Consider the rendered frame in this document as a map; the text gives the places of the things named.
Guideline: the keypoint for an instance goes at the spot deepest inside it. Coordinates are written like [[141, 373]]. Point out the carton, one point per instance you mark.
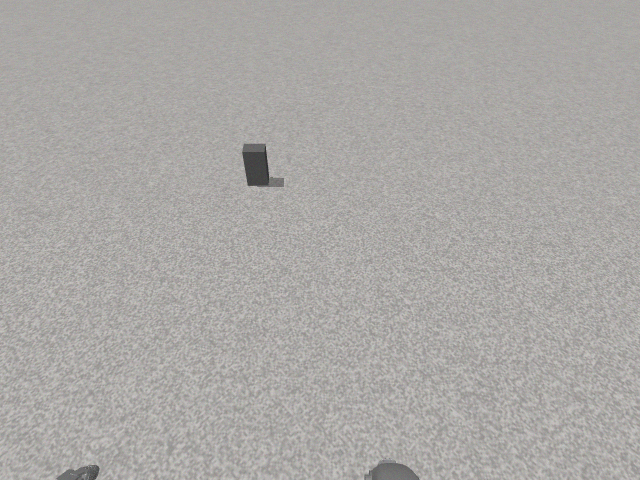
[[256, 165]]

